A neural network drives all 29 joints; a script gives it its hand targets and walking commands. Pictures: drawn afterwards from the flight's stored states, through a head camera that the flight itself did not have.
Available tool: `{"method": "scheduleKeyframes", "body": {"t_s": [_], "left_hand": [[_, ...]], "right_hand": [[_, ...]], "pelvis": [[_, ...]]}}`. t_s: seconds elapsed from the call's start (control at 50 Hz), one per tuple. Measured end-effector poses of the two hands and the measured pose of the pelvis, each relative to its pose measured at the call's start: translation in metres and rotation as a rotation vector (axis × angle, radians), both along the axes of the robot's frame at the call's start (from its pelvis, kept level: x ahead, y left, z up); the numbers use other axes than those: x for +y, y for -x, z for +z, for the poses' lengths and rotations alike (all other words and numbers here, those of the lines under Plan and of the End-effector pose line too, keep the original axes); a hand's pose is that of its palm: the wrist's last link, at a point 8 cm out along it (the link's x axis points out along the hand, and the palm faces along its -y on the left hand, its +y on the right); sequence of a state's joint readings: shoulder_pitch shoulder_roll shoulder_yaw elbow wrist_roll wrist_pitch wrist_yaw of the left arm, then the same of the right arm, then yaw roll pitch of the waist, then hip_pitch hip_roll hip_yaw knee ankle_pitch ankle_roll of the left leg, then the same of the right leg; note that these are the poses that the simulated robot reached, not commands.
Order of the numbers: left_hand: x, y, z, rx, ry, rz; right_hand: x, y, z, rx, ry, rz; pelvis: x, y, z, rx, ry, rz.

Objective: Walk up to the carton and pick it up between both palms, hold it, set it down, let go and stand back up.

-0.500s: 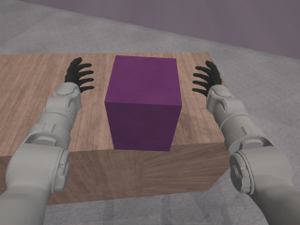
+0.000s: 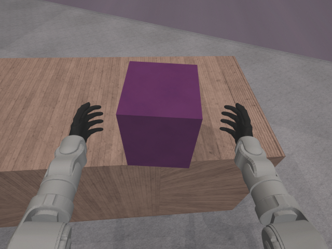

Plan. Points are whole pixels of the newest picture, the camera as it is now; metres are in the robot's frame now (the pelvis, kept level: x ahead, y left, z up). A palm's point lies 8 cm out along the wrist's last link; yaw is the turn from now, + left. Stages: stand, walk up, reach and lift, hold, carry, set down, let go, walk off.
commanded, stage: set down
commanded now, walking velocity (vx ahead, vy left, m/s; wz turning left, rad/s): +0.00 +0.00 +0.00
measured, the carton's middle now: (160, 117) +0.50 +0.02 -0.01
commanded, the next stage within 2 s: let go in 1.54 s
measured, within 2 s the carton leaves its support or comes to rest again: neither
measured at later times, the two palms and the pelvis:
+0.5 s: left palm (73, 181) +0.29 +0.23 +0.00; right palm (244, 179) +0.28 -0.18 +0.01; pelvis +0.01 +0.01 +0.00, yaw +0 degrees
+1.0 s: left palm (70, 214) +0.23 +0.23 -0.04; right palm (241, 209) +0.23 -0.17 -0.04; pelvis +0.01 +0.01 +0.00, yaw +0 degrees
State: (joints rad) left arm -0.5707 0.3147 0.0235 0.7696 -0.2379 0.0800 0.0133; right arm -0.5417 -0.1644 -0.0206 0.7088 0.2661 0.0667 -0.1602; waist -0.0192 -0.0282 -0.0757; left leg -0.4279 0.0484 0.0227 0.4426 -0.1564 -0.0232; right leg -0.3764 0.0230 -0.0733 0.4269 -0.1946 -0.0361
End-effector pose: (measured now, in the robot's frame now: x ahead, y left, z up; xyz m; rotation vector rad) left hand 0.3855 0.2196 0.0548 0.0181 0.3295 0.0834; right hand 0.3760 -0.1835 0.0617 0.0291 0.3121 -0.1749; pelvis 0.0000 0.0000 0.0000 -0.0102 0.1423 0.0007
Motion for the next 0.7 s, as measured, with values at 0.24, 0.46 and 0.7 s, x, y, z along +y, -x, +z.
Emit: {"method": "scheduleKeyframes", "body": {"t_s": [0.24,0.46,0.7], "left_hand": [[0.002,0.046,-0.027,0.018,-0.002,-0.016],[0.007,0.089,-0.053,0.012,-0.009,-0.009],[0.012,0.134,-0.078,0.024,-0.014,0.007]], "right_hand": [[0.005,0.046,-0.029,-0.001,0.021,0.026],[0.001,0.086,-0.052,0.015,0.024,0.03],[0.004,0.123,-0.079,0.042,0.021,0.05]], "pelvis": [[0.004,-0.006,0.004,-0.067,-0.004,-0.003],[0.008,-0.01,0.003,-0.092,-0.002,-0.002],[0.011,-0.014,0.001,-0.139,-0.004,-0.001]]}}
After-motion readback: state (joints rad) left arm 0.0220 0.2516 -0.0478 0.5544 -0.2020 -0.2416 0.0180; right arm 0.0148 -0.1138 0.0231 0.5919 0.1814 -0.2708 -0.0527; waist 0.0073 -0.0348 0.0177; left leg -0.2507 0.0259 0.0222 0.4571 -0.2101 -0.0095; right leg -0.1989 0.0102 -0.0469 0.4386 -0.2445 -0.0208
